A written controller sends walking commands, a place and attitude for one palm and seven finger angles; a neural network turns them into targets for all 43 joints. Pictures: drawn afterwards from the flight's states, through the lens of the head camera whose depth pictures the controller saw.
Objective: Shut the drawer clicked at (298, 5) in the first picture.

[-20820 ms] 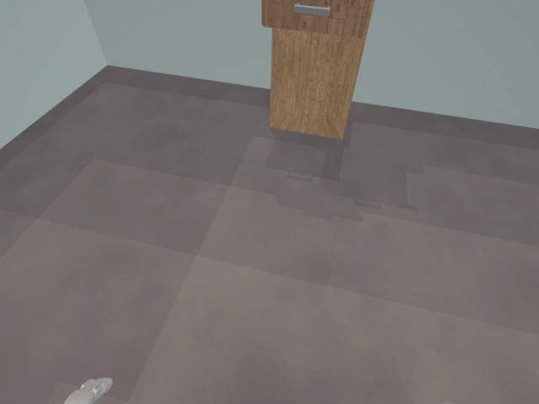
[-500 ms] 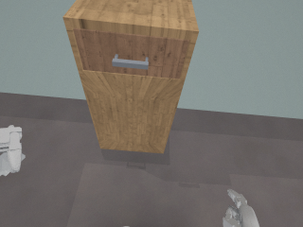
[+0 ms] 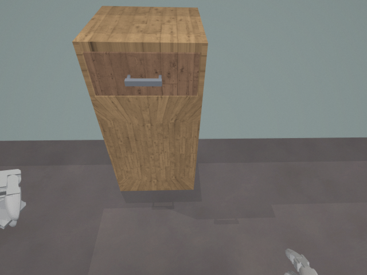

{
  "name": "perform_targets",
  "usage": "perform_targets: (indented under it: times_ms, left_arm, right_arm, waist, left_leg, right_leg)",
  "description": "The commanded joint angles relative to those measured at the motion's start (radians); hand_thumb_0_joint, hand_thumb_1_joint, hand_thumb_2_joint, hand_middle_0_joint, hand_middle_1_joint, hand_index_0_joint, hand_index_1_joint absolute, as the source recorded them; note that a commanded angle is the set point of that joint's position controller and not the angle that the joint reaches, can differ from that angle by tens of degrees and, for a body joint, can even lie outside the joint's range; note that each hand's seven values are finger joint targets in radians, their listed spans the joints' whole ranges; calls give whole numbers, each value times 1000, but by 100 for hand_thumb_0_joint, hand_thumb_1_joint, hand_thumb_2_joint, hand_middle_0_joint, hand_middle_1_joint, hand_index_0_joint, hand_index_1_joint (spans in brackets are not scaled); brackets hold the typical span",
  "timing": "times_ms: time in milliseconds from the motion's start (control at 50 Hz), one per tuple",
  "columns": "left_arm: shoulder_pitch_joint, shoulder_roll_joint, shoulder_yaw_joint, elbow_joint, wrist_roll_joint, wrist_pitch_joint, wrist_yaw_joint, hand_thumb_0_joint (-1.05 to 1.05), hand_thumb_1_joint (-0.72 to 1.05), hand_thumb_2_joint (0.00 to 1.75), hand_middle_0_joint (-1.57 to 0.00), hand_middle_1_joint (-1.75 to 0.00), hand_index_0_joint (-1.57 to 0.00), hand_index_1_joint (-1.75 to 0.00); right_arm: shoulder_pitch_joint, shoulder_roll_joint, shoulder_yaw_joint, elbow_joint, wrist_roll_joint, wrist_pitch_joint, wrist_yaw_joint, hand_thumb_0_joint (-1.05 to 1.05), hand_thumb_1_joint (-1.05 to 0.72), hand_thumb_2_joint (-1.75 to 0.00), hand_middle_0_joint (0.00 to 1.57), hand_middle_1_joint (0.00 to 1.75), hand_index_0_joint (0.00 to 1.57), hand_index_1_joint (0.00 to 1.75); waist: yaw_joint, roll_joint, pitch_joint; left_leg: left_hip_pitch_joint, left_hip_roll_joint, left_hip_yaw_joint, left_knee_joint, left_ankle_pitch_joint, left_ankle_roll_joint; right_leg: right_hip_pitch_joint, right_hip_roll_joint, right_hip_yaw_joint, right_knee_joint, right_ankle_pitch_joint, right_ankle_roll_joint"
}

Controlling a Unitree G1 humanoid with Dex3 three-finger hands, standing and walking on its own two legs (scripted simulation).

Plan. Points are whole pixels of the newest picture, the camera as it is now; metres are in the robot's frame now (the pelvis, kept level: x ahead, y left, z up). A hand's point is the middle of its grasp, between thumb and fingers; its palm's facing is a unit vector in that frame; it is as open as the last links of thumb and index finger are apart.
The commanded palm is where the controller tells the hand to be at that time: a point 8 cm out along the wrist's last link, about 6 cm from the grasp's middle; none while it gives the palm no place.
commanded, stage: stop stepping back and stand still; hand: left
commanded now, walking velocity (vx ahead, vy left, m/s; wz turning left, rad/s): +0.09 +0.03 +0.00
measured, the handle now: (144, 79) +0.77 +0.19 +0.05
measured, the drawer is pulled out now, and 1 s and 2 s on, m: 0.00 0.00 0.00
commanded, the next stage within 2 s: let the arm hang, fingers relaxed in 0.74 s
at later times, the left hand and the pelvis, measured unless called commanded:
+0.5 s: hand out of the picture +0.10 +0.29 +0.15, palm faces +0.48 -0.79 -0.38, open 3.2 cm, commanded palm +0.06 +0.31 +0.18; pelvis -0.06 +0.02 +0.00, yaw +4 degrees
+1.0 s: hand out of the picture +0.12 +0.28 -0.07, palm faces +0.16 -0.91 -0.38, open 3.1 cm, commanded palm none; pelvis -0.04 +0.04 -0.01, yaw +4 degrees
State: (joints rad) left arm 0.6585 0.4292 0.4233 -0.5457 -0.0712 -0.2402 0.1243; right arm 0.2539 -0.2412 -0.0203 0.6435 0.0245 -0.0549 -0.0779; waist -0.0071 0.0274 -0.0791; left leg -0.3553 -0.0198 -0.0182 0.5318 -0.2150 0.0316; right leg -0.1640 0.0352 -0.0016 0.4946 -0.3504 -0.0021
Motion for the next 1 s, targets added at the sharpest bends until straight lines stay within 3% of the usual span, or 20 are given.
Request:
perform_targets:
  times_ms: [0, 80, 160, 240, 280, 300, 320, 380, 460, 500, 520, 560, 660, 700, 740, 800, 820, 860, 940, 980]
  left_arm:
    - [-95, 104, 15, -34, 17, -19, 23, 0, 90, 90, -140, -160, -140, -160]
    - [-128, 130, 25, -253, 32, -48, 17, 0, 90, 90, -140, -160, -140, -160]
    - [-49, 168, 93, -321, 59, -54, 25, 0, 90, 90, -140, -160, -140, -160]
    - [43, 145, 98, -240, 37, -46, 23, 0, 90, 90, -140, -160, -140, -160]
    - [40, 120, 77, -183, 19, -41, 18, 0, 90, 90, -140, -160, -140, -160]
    - [-5, 109, 68, -173, 12, -29, 22, 0, 90, 90, -140, -160, -140, -160]
    - [-37, 90, 54, -151, 12, -29, 18, 0, 90, 90, -140, -160, -140, -160]
    - [-123, 77, 18, -55, 28, -27, 28, 0, 90, 90, -140, -160, -140, -160]
    - [-217, 80, -23, -144, 43, -31, 38, 0, 90, 90, -140, -160, -140, -160]
    - [-233, 101, 2, -279, 48, -54, 40, 0, 90, 90, -140, -160, -140, -160]
    - [-237, 128, 28, -335, 52, -63, 44, 0, 90, 90, -140, -160, -140, -160]
    - [-211, 185, 84, -382, 46, -64, 34, 0, 90, 90, -140, -160, -140, -160]
    - [13, 114, 91, -276, 36, -41, 39, 0, 90, 90, -140, -160, -140, -160]
    - [50, 101, 85, -211, 31, -36, 29, 0, 90, 90, -140, -160, -140, -160]
    - [26, 123, 102, -180, 25, -40, 24, 0, 90, 90, -140, -160, -140, -160]
    - [22, 92, 76, -135, 8, -16, 18, 0, 90, 90, -140, -160, -140, -160]
    - [-184, -26, -294, 625, 128, 138, -102, 0, 90, 90, -140, -160, -140, -160]
    - [-187, -96, -300, 641, 114, 216, -119, 0, 90, 90, -132, -151, -132, -151]
    - [-262, -111, -334, 837, 108, 227, -123, 0, 90, 90, -116, -134, -116, -134]
    - [-299, -104, -342, 956, 104, 234, -115, 0, 90, 90, -108, -125, -108, -125]
  right_arm:
    - [-130, -107, -27, -170, 9, -85, -20, 0, -90, -90, 20, 30, 20, 30]
    - [-159, -106, -15, -203, -12, -111, -14, 0, -90, -90, 20, 30, 20, 30]
    - [-134, -100, -18, -213, -27, -134, -7, 0, -90, -90, 20, 30, 20, 30]
    - [-111, -66, -22, -192, -38, -115, 2, 0, -90, -90, 20, 30, 20, 30]
    - [-88, -69, -42, -174, -36, -87, 7, 0, -90, -90, 20, 30, 20, 30]
    - [-85, -86, -52, -161, -30, -72, 10, 0, -90, -90, 20, 30, 20, 30]
    - [-79, -96, -55, -147, -29, -68, 13, 0, -90, -90, 20, 30, 20, 30]
    - [-96, -70, -29, -147, -20, -85, 5, 0, -90, -90, 20, 30, 20, 30]
    - [-127, -89, -28, -149, -20, -126, -26, 0, -90, -90, 20, 30, 20, 30]
    - [-112, -109, -24, -174, -24, -145, -22, 0, -90, -90, 20, 30, 20, 30]
    - [-107, -101, -19, -182, -23, -152, -15, 0, -90, -90, 20, 30, 20, 30]
    - [-100, -67, -15, -164, -38, -175, -1, 0, -90, -90, 20, 30, 20, 30]
    - [-93, -68, -19, -161, -26, -181, 35, 0, -90, -90, 20, 30, 20, 30]
    - [-95, -74, -20, -168, -21, -151, 37, 0, -90, -90, 20, 30, 20, 30]
    - [-115, -73, -25, -180, -24, -127, 30, 0, -90, -90, 20, 30, 20, 30]
    - [-91, -64, -28, -172, -17, -97, 28, 0, -90, -90, 20, 30, 20, 30]
    - [-120, -171, -59, 70, -23, -112, 109, 0, -90, -90, 20, 30, 20, 30]
    - [-18, -78, -57, 49, -20, -38, 98, 0, -90, -90, 20, 30, 20, 30]
    - [-48, -95, -35, 44, -48, 7, 80, 0, -90, -90, 20, 30, 20, 30]
    - [-44, -116, -37, 65, -57, 16, 70, 0, -90, -90, 20, 30, 20, 30]
  waist:
    - [0, -103, 93]
    - [2, 32, 68]
    - [18, 260, 35]
    - [14, 114, 21]
    - [5, -187, 48]
    - [6, -248, 99]
    - [-12, -196, 105]
    - [-28, -151, 132]
    - [-11, -104, 158]
    - [1, 130, 99]
    - [6, 165, 62]
    - [7, 228, 70]
    - [16, 172, 13]
    - [6, 95, 22]
    - [-9, -20, 54]
    - [-14, -169, 74]
    - [-49, -144, 54]
    - [-63, -148, -30]
    - [-10, -308, -16]
    - [-5, -227, -42]
  left_leg:
    - [139, 81, -89, -88, 98, 46]
    - [51, 108, -195, -294, -286, 48]
    - [-162, 144, -249, -462, -559, 48]
    - [-70, 55, -107, -223, -360, -2]
    - [-39, -24, -11, 239, -163, -26]
    - [-145, -16, -8, 408, -127, -29]
    - [-192, 4, -19, 495, -103, -32]
    - [-87, 62, -10, 264, -138, -13]
    - [199, 38, 41, -86, -134, 26]
    - [265, 186, -214, -191, -26, 93]
    - [304, 252, -276, -200, 148, 121]
    - [214, 291, -356, -331, 21, 131]
    - [184, 222, -90, -190, 224, 68]
    - [60, 183, -52, -148, 82, 36]
    - [-11, 109, -11, -98, -132, 5]
    - [41, 47, 19, 56, -151, -13]
    - [-42, 104, -1, 252, -15, -26]
    - [69, 80, -19, 190, 37, -27]
    - [78, 90, -57, 108, 239, 25]
    - [131, 114, -88, 67, 431, 33]
  right_leg:
    - [-142, -87, 82, -170, 216, 62]
    - [-46, -27, 37, -129, -83, 21]
    - [178, 46, -38, 50, -50, 7]
    - [91, -18, 14, -154, -152, -42]
    - [-116, -246, 349, -352, -393, -144]
    - [-146, -346, 438, -381, -382, -194]
    - [-136, -345, 384, -343, -261, -198]
    - [-191, -290, 244, -271, -241, -142]
    - [-268, -177, 119, -152, -207, -76]
    - [-256, -43, 20, 98, 12, 1]
    - [-270, -20, -14, 192, 15, 27]
    - [-257, -33, 13, 342, -158, 25]
    - [-67, -31, -33, 46, 1, 18]
    - [65, -22, -37, -83, 107, 13]
    - [53, -78, 97, -165, 98, -24]
    - [-103, -195, 279, -273, -122, -85]
    - [-169, -322, 152, -50, 395, -123]
    - [-159, -233, 107, 42, 506, -111]
    - [-131, -177, 50, 65, 495, -65]
    - [-89, -158, 35, 114, 561, -55]
